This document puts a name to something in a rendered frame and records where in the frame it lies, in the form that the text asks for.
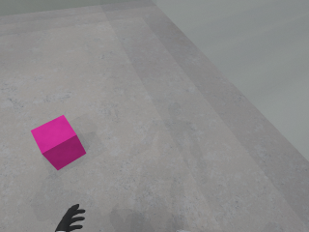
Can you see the carton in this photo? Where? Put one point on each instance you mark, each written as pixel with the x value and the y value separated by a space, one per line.
pixel 58 142

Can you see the robot left hand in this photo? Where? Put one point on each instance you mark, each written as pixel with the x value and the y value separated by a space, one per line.
pixel 68 219

